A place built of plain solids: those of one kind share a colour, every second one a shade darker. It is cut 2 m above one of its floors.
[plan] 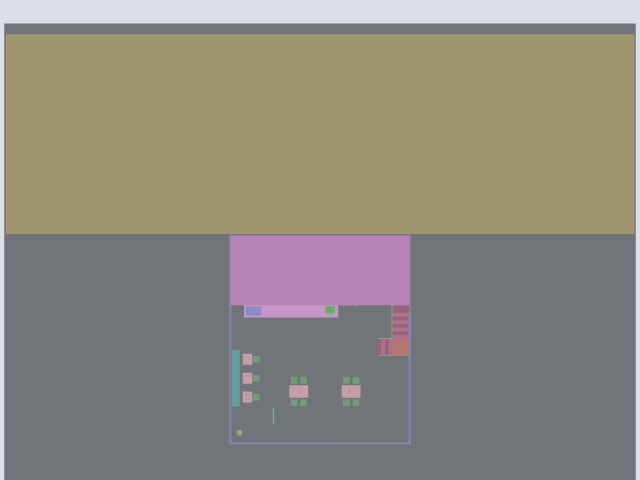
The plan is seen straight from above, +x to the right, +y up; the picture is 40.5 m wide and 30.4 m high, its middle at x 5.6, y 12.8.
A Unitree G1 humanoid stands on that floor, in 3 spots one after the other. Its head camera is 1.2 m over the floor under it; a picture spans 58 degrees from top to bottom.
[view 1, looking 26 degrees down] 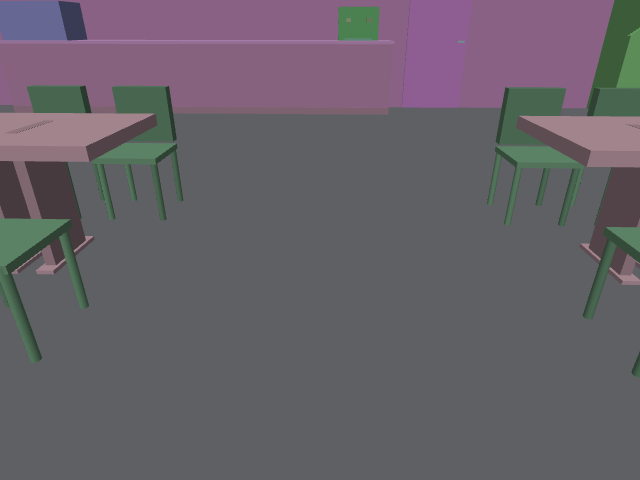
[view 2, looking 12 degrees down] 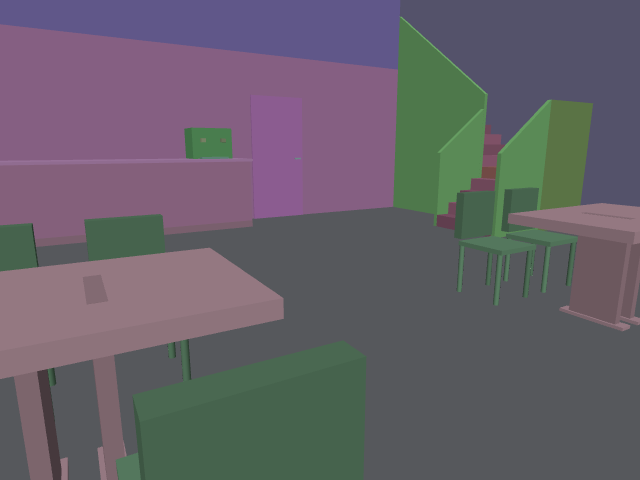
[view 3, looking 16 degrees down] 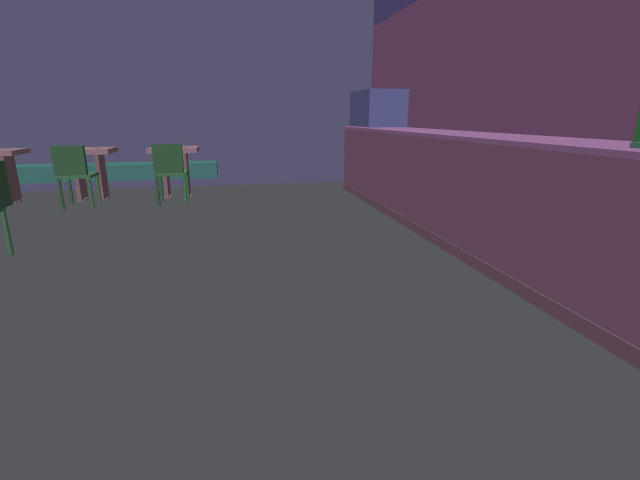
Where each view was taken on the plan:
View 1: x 5.92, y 1.00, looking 92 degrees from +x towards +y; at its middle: ground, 2.74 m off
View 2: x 4.32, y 1.65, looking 60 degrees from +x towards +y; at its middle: ground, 5.77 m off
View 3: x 7.94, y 6.02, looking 168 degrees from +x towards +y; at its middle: ground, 4.35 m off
